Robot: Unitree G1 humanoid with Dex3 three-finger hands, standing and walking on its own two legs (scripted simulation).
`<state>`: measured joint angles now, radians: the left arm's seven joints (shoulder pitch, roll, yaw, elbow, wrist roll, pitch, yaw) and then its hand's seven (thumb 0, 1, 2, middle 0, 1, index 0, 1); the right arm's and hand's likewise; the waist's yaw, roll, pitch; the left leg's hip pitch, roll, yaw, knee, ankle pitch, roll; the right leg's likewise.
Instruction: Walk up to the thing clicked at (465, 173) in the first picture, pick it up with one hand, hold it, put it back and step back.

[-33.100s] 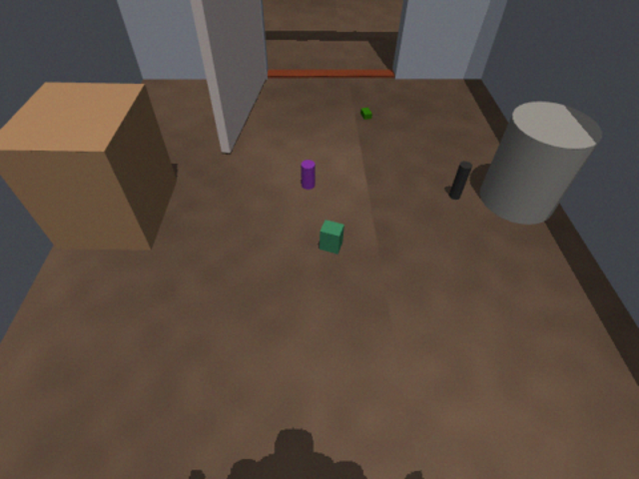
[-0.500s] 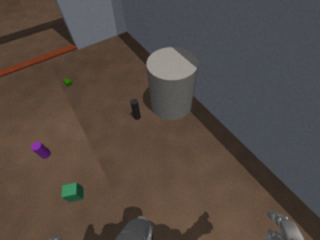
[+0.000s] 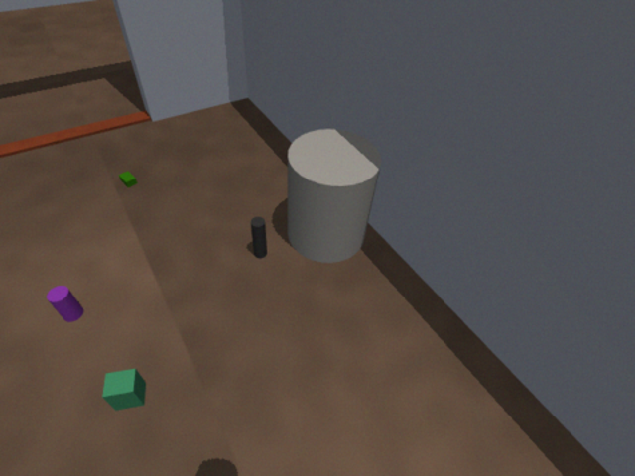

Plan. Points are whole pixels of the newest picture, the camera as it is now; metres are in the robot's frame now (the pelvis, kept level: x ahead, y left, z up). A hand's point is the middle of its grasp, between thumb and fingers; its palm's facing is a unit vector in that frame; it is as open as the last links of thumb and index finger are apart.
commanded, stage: step back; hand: left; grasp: from the side
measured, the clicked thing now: (259, 238) +1.06 +0.20 -0.68
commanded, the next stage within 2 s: stand in 0.64 s
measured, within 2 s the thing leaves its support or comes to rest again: neither
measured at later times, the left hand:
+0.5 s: hand out of the picture +0.14 +0.26 -0.15, palm faces +0.00 -0.94 -0.35, open 7.4 cm
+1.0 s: hand out of the picture +0.14 +0.25 -0.14, palm faces -0.03 -0.94 -0.33, open 7.3 cm
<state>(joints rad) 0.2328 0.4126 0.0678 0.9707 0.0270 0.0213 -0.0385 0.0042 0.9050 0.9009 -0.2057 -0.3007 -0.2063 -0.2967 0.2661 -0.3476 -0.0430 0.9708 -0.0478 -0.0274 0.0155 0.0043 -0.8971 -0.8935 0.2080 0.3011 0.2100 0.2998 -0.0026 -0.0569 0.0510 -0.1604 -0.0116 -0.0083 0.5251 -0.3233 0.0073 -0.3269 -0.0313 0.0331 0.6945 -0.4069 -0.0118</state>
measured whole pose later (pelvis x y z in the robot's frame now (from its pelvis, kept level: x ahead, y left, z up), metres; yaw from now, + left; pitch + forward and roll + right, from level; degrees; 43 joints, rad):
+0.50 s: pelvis +0.05 +0.00 +0.00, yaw -1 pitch -2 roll +0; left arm 0.14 0.38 0.02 1.01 0.00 -0.01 0.00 0.00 0.91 0.90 -0.21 -0.30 -0.21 -0.30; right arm 0.11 -0.33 -0.02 1.02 -0.02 -0.02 0.00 0.00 -0.90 -0.89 0.21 0.30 0.21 0.30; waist 0.02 -0.02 0.07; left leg -0.24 0.03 0.04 0.56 -0.29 0.00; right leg -0.20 -0.01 0.02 0.55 -0.32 0.02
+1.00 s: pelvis +0.05 +0.00 +0.02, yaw +0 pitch -3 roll +0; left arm 0.08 0.35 -0.01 1.13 0.01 -0.02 -0.01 0.00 0.90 0.90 -0.21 -0.30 -0.21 -0.30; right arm 0.07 -0.34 -0.01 1.14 -0.01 -0.01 0.02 0.00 -0.90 -0.89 0.20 0.30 0.21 0.30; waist 0.00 -0.01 0.06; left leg -0.12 0.02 0.04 0.34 -0.17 0.00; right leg -0.08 -0.02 0.02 0.32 -0.20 0.02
